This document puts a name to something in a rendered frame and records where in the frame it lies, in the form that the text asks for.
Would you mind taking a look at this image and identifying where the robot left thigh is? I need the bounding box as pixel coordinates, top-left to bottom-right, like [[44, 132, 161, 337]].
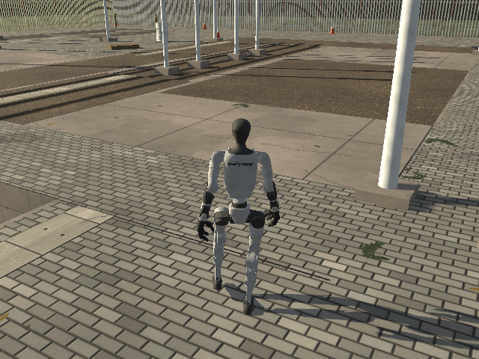
[[214, 207, 230, 245]]

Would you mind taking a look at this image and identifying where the robot right forearm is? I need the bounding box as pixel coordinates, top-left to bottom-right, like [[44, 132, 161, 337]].
[[266, 181, 279, 212]]

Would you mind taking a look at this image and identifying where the left robot hand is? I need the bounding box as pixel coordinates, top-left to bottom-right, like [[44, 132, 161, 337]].
[[197, 219, 214, 242]]

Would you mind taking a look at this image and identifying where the right robot upper arm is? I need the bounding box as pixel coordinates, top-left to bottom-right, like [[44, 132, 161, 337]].
[[256, 151, 274, 192]]

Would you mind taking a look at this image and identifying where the left robot upper arm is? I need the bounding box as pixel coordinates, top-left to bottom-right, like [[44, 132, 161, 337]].
[[207, 150, 225, 193]]

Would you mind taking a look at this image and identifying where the right robot hand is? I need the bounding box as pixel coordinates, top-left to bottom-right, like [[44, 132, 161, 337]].
[[264, 209, 280, 227]]

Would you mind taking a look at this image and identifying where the robot right foot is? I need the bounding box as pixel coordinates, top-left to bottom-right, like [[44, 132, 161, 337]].
[[243, 295, 254, 315]]

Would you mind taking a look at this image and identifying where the robot left forearm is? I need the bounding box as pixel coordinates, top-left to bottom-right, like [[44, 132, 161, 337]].
[[198, 182, 214, 221]]

